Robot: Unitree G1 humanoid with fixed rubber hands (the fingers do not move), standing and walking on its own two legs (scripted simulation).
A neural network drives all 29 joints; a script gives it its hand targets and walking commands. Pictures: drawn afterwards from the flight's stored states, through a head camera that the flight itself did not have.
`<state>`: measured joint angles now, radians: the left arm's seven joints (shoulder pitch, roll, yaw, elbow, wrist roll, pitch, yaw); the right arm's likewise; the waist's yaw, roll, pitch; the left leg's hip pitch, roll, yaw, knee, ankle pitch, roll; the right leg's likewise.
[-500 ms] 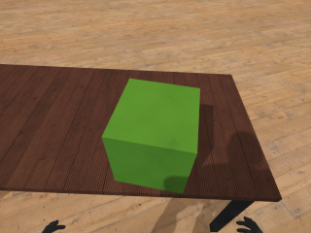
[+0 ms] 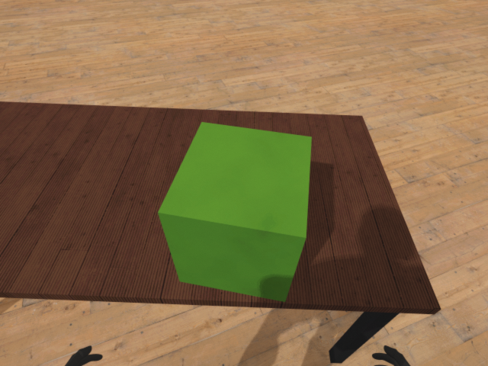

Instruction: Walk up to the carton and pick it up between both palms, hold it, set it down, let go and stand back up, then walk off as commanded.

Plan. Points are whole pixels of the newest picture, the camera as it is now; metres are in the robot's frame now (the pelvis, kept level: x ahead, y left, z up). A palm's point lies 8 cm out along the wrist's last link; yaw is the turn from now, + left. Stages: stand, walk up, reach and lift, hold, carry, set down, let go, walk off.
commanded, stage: walk off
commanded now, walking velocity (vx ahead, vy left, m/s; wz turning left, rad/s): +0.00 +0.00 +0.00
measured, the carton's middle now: (243, 211) +0.41 +0.01 -0.01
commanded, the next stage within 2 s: none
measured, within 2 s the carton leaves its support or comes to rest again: neither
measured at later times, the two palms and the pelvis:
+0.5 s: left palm out of the picture +0.03 +0.31 -0.12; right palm out of the picture +0.02 -0.29 -0.13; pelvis -0.07 +0.01 -0.02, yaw +0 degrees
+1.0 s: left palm out of the picture -0.15 +0.37 -0.13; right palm out of the picture -0.11 -0.25 -0.09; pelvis -0.20 +0.05 -0.01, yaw +1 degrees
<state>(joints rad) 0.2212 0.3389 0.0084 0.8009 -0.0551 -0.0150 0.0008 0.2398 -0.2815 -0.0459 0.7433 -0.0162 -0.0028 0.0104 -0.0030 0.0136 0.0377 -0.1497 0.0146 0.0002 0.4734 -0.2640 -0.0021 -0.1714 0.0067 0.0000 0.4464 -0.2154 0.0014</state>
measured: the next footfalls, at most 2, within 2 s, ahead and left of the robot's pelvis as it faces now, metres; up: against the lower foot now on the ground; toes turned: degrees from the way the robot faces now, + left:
left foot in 0.60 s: -0.08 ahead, +0.12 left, +0.00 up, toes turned +0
right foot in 1.22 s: -0.19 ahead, -0.11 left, +0.00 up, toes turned +7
